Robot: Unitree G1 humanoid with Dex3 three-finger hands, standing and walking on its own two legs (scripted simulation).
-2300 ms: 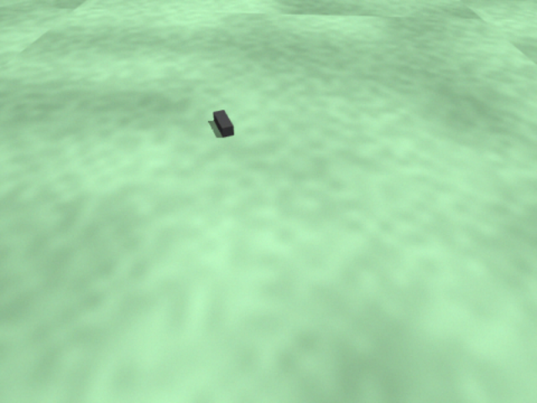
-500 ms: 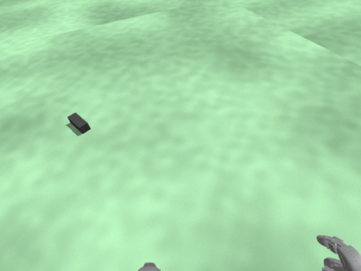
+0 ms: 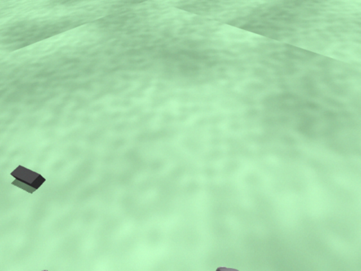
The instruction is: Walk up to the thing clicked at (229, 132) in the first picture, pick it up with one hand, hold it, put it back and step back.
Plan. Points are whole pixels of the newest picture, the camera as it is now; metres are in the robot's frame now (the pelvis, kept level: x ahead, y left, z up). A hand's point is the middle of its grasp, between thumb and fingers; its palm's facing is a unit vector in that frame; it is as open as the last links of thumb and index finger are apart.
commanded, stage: walk up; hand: left
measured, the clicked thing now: (28, 176) +0.96 +0.97 -0.71
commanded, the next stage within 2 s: none
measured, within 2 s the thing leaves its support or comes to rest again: neither
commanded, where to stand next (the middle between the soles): +0.48 +1.01 m, yaw -31 degrees
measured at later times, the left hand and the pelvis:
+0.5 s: hand out of the picture +0.22 +0.56 -0.14, palm faces -0.17 -0.79 -0.59, open 7.4 cm; pelvis +0.14 +0.23 +0.00, yaw -9 degrees
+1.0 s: hand out of the picture +0.41 +0.69 -0.09, palm faces -0.20 -0.77 -0.60, open 7.4 cm; pelvis +0.25 +0.41 +0.00, yaw -15 degrees
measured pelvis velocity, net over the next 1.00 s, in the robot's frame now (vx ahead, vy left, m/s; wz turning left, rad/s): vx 0.25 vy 0.41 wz -0.26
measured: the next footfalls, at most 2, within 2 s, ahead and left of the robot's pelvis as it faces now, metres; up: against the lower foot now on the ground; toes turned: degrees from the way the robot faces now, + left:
left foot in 0.38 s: +0.20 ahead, +0.33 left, +0.00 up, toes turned -3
right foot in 0.72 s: +0.32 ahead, +0.20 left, +0.00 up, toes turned -20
